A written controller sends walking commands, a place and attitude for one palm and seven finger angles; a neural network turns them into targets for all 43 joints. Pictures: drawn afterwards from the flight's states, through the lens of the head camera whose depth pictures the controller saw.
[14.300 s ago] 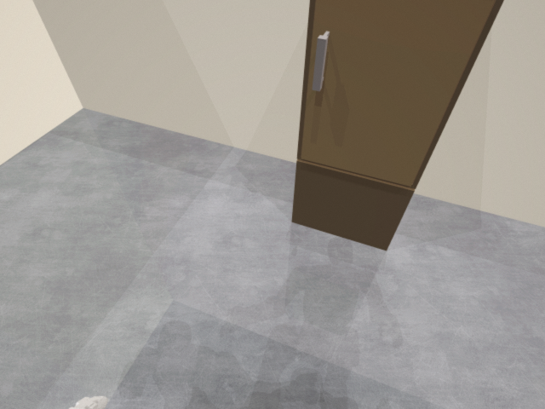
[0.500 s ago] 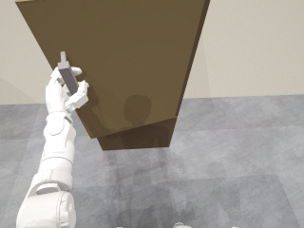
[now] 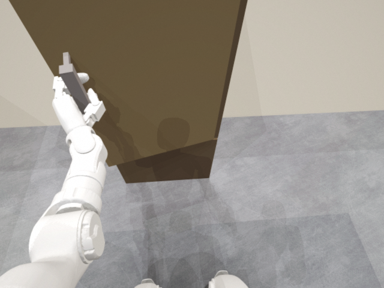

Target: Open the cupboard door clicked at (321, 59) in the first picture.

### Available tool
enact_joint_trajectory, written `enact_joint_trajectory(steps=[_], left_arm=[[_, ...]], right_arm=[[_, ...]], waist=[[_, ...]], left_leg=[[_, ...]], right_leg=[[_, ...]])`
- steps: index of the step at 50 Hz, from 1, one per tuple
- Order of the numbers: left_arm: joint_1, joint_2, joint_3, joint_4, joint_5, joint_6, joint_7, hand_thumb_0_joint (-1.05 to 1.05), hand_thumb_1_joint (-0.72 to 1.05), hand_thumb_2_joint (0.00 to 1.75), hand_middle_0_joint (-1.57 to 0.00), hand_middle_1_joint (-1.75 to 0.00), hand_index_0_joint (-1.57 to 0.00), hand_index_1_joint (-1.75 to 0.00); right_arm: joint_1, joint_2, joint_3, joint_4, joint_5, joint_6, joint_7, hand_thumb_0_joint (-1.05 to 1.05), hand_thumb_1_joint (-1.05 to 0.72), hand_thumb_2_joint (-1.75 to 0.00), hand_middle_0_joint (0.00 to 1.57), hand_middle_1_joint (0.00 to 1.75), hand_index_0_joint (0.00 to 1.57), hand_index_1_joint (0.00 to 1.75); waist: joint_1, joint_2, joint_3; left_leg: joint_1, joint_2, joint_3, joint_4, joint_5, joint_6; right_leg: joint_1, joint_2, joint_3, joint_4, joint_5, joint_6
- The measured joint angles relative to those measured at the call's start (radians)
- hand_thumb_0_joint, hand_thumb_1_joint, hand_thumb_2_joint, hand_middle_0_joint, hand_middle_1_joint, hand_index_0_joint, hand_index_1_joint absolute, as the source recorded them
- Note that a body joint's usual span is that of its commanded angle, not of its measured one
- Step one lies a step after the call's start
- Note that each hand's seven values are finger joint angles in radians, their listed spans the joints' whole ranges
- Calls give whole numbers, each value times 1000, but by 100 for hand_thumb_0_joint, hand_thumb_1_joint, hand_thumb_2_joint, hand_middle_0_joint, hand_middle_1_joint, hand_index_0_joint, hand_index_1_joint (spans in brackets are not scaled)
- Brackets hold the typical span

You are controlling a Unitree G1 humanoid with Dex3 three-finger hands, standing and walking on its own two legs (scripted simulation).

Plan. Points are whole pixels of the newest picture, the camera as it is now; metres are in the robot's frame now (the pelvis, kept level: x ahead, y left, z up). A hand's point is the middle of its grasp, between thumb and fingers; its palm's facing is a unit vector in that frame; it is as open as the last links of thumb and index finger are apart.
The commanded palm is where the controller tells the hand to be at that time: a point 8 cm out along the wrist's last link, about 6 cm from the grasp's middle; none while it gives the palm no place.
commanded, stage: pull the door open along its arc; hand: left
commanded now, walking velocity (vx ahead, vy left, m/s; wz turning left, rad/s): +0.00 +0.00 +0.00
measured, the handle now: (80, 89) +0.52 +0.22 +0.09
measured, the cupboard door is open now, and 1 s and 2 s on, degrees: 14 41 42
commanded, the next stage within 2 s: open thumb and fingers to let go in 0.58 s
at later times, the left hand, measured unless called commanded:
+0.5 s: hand (128, 152) +0.36 +0.10 +0.09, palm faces +0.40 -0.92 +0.03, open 6.1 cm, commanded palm +0.29 +0.13 +0.09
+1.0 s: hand (141, 163) +0.33 +0.08 +0.09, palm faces +0.41 -0.91 -0.02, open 8.5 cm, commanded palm +0.28 +0.12 +0.09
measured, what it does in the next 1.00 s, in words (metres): stands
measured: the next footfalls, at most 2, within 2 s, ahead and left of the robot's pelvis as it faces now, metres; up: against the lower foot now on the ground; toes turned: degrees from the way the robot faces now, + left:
none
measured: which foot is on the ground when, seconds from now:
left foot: down 0.00-1.00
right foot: down 0.00-1.00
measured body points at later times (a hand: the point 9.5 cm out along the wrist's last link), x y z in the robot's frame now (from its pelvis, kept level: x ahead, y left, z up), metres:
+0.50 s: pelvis +0.02 +0.01 +0.02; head +0.05 +0.00 +0.46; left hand +0.33 +0.15 +0.09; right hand +0.19 -0.22 -0.08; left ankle +0.00 +0.13 -0.70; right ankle +0.02 -0.10 -0.70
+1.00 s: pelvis +0.02 -0.02 +0.01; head +0.04 -0.04 +0.46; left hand +0.31 +0.12 +0.10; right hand +0.19 -0.23 -0.10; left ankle +0.00 +0.13 -0.70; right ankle +0.02 -0.10 -0.70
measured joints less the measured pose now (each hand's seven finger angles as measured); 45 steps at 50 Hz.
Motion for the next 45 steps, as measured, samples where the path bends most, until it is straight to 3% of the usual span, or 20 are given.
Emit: enact_joint_trajectory(steps=[7, 15, 27, 32, 40, 45], left_arm=[[149, -53, -37, -158, -37, 11, 1, -1, 74, 78, -36, -135, -35, -135], [416, -187, -188, -463, -48, 73, 42, 0, 71, 74, -35, -135, -36, -134], [718, -360, -494, -815, 45, 228, 154, 1, 67, 71, -34, -135, -36, -134], [811, -335, -610, -930, 71, 296, 175, 1, 67, 71, -34, -134, -35, -134], [771, -342, -594, -933, 75, 354, 197, 1, 63, 76, -36, -133, -36, -134], [778, -346, -562, -942, 64, 349, 174, 1, 53, 74, -36, -131, -36, -132]], right_arm=[[32, -14, -20, -7, 13, 2, 11, 0, -90, -90, 20, 30, 20, 30], [-33, 2, -23, -48, 22, -13, 23, 1, -91, -90, 20, 30, 20, 30], [-229, 48, 6, -157, 10, -4, 18, 0, -91, -90, 20, 30, 20, 29], [-274, 77, 23, -192, 11, 22, 20, 0, -90, -90, 20, 30, 20, 30], [-280, 86, 38, -164, 5, 66, -8, 0, -90, -90, 20, 30, 20, 30], [-235, 76, 32, -144, 6, 71, -16, 0, -90, -90, 20, 30, 20, 30]], waist=[[12, 5, -6], [56, 8, -15], [133, 1, 4], [137, -2, 8], [146, 0, 15], [143, 8, 13]], left_leg=[[60, 7, 21, -46, 7, 2], [159, 1, 33, -94, 5, 7], [258, -27, 9, -106, -10, 8], [274, -24, -7, -96, -22, -1], [264, -24, -33, -76, -26, -15], [265, -23, -35, -82, -19, -21]], right_leg=[[51, 9, 20, -45, 15, 3], [145, 5, 31, -87, 12, 10], [247, -23, 8, -74, -30, 13], [269, -21, -8, -64, -47, 5], [266, -22, -33, -39, -64, -9], [262, -21, -34, -35, -63, -14]])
